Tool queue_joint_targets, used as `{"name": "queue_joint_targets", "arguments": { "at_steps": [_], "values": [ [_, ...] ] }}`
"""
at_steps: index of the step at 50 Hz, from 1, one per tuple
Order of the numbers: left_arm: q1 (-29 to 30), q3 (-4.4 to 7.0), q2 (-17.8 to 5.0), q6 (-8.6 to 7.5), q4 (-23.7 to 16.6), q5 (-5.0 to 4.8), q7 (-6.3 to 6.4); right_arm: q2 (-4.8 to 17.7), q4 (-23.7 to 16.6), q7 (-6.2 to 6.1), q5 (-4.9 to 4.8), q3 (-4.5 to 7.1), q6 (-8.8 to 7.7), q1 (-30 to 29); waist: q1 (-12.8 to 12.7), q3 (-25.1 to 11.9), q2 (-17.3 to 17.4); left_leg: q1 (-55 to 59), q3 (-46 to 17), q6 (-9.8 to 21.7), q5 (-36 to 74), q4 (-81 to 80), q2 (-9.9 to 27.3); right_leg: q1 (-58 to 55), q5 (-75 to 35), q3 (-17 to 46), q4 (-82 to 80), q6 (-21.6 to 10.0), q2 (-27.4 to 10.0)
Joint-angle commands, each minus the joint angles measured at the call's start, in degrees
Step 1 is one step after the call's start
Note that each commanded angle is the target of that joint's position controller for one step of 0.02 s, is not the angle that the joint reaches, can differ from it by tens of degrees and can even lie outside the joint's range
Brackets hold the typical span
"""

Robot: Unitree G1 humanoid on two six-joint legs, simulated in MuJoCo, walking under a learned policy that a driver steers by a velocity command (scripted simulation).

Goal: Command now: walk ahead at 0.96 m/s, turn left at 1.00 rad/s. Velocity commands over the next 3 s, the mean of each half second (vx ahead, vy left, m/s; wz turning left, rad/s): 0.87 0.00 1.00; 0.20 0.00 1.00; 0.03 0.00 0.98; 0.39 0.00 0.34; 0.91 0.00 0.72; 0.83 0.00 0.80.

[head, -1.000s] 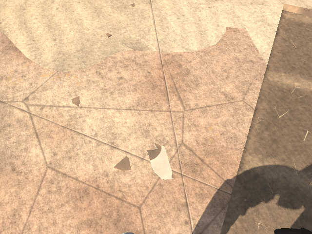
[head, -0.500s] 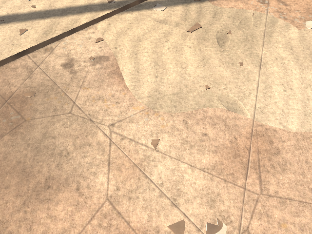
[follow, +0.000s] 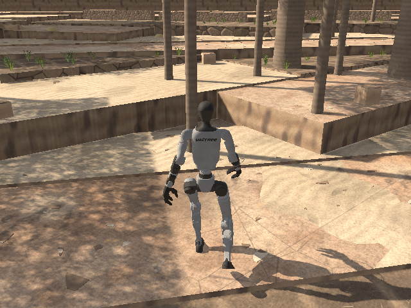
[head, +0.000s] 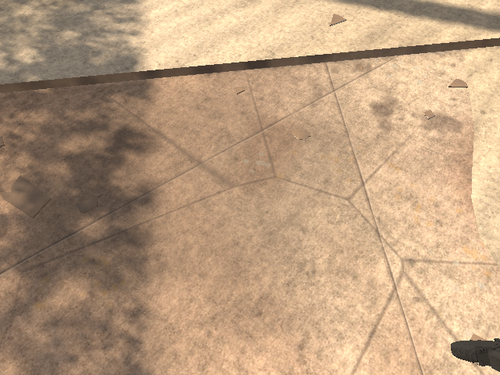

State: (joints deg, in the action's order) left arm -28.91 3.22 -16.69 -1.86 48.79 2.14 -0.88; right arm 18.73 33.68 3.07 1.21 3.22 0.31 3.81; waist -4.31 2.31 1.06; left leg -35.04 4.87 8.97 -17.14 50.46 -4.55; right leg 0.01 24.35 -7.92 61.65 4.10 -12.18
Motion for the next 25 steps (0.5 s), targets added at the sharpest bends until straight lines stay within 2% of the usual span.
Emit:
{"name": "queue_joint_targets", "arguments": {
  "at_steps": [1, 2, 4, 6, 7, 9, 11, 13, 14, 15, 16, 17, 18, 19, 20, 21, 22, 23, 25],
  "values": [
    [17.9, 0.66, -7.56, -4.17, -17.02, -0.79, -0.62, 16.94, 3.42, -3.0, 0.12, 6.06, 0.16, 21.79, 11.81, -13.44, 1.79, 53.87, -45.06, 11.23, -8.41, -32.26, 16.43, 51.61, -5.02, 9.57, 25.94, -2.57, 6.69],
    [15.84, 0.01, -6.78, -4.31, -15.58, -0.29, -0.16, 14.24, 3.92, -3.44, 0.21, 5.32, -0.83, 19.76, 8.7, -7.36, -2.13, 44.12, -39.55, 10.26, -1.98, -32.01, 14.42, 48.65, -5.45, 9.69, 21.31, -2.54, 4.35],
    [11.37, -0.31, -6.55, -2.61, -14.1, 1.58, 0.07, 10.2, 3.4, -3.97, -0.29, 3.53, -2.29, 14.41, 3.18, -3.62, -2.47, 30.21, -33.44, 10.68, 1.78, -33.31, 10.38, 41.86, -2.17, 10.56, 16.07, -1.63, 2.66],
    [12.6, -0.4, -6.33, -0.52, -14.64, 1.91, 0.1, 7.88, 4.2, -3.52, -0.88, 2.34, -3.57, 14.51, 1.73, -0.71, -0.95, 21.93, -31.49, 11.86, 2.59, -35.7, 8.87, 40.03, 3.56, 10.28, 9.64, -0.34, 2.23],
    [16.83, -0.74, -5.94, -0.04, -16.18, 1.74, 0.1, 7.52, 4.43, -3.3, -0.91, 2.15, -4.13, 14.75, 2.32, 1.97, -0.91, 17.87, -30.18, 11.64, 2.02, -38.43, 7.52, 39.76, 1.55, 9.13, 4.37, 0.13, 2.24],
    [25.0, -1.48, -4.94, -0.09, -19.15, 0.9, -0.21, 7.33, 4.88, -2.95, -0.35, 2.06, -4.91, 14.63, 3.54, 5.86, -0.06, 12.91, -28.49, 10.63, 6.32, -41.75, 4.86, 37.55, -9.3, 7.45, -6.37, 0.64, 3.86],
    [27.38, -2.02, -4.06, -0.41, -19.42, 0.35, -0.79, 8.03, 5.55, -2.55, -0.66, 2.53, -5.32, 14.92, 4.33, 4.6, 0.45, 13.13, -26.18, 8.16, 17.22, -40.85, 3.22, 31.03, -22.13, 7.48, -16.34, -0.07, 6.22],
    [28.86, -2.07, -4.19, -0.67, -19.42, -0.29, -0.91, 9.3, 6.87, -2.44, -1.74, 3.0, -5.62, 16.83, 5.73, 2.08, 0.8, 16.98, -27.03, 6.49, 27.38, -40.42, 4.89, 24.63, -29.0, 7.23, -22.44, -1.55, 8.62],
    [29.32, -1.95, -4.64, -0.71, -19.49, -0.46, -0.73, 9.82, 7.46, -2.58, -1.99, 3.19, -5.57, 17.39, 6.02, 1.31, 0.75, 19.99, -27.51, 5.58, 31.75, -39.03, 5.46, 22.39, -29.16, 7.37, -25.04, -2.28, 9.61],
    [27.84, -1.64, -5.47, -0.73, -19.03, -0.54, -0.37, 10.54, 7.79, -2.84, -2.04, 3.39, -5.44, 17.35, 5.36, -0.2, 0.7, 22.98, -27.67, 4.16, 38.4, -35.7, 5.28, 18.54, -27.76, 7.62, -27.7, -2.92, 10.98],
    [23.97, -0.93, -7.13, -0.77, -17.94, -0.65, 0.24, 11.82, 8.19, -3.06, -1.87, 3.69, -5.31, 17.44, 3.69, -3.43, 0.61, 26.21, -27.78, 2.6, 47.93, -29.57, 4.85, 13.0, -24.21, 7.74, -28.46, -3.38, 12.94],
    [16.61, 0.3, -9.81, -1.07, -16.34, -0.74, 1.18, 13.91, 8.37, -2.99, -1.34, 4.18, -5.05, 16.62, -0.37, -7.42, 0.38, 27.12, -27.48, 0.64, 54.44, -17.82, 4.29, 5.19, -19.8, 7.71, -28.47, -3.81, 14.0],
    [5.58, 1.38, -11.69, -1.39, -13.91, -0.71, 2.36, 13.89, 8.02, -2.66, -1.02, 4.18, -5.16, 13.98, -6.64, -11.55, 0.37, 23.13, -26.17, -1.28, 53.16, -3.38, 2.04, -6.47, -19.99, 7.54, -30.33, -4.24, 11.98],
    [-4.19, 2.3, -14.53, -2.06, -12.23, 1.23, 3.44, 5.53, 6.62, -2.76, -1.09, 2.14, -5.63, 13.04, -8.77, -17.2, -5.86, 13.27, -22.31, -2.73, 22.34, 17.02, -2.25, -19.53, -13.85, 17.94, -30.33, -6.0, -0.33],
    [0.76, 3.07, -18.92, -2.28, -13.66, 2.53, 2.85, 0.94, 3.13, -3.63, -4.2, 0.7, -4.94, 21.18, -0.35, -27.59, -26.27, -0.46, -14.37, -5.18, -15.61, 35.07, -8.69, -28.98, -28.66, 48.99, -36.65, -13.41, -19.9],
    [7.0, 3.15, -14.4, -1.57, -15.4, 1.51, 2.18, 7.07, 5.15, -4.54, -1.45, 1.42, -3.94, 19.33, -0.37, -25.37, -16.87, -3.89, -12.78, -4.47, -10.18, 38.08, -2.47, -22.36, -30.3, 48.56, -36.28, -15.66, -17.33],
    [10.45, 1.26, -7.93, -1.41, -15.32, 0.88, 2.07, 8.1, 5.49, -4.12, -0.32, 1.86, -3.19, 14.0, -0.58, -17.22, -10.52, -4.03, -11.4, -4.72, -6.02, 35.53, 0.53, -13.76, -34.57, 36.65, -35.79, -15.07, -13.97],
    [11.37, 0.09, -4.18, -1.32, -14.05, 1.02, 1.83, 7.24, 5.37, -3.5, 0.13, 1.88, -2.43, 11.34, 0.21, -10.92, -4.7, -4.56, -10.27, -5.19, -4.67, 33.18, 2.56, -6.8, -39.97, 28.42, -36.17, -14.08, -11.18],
    [9.38, -0.31, -4.05, -1.89, -11.08, 0.18, 1.9, 4.56, 3.64, -1.8, 0.53, 1.53, -0.46, 8.29, 0.97, -4.96, -7.02, -5.17, -9.94, -6.24, -6.26, 28.36, 4.96, 0.18, -44.29, 18.49, -39.34, -12.21, -8.53]
  ]
}}
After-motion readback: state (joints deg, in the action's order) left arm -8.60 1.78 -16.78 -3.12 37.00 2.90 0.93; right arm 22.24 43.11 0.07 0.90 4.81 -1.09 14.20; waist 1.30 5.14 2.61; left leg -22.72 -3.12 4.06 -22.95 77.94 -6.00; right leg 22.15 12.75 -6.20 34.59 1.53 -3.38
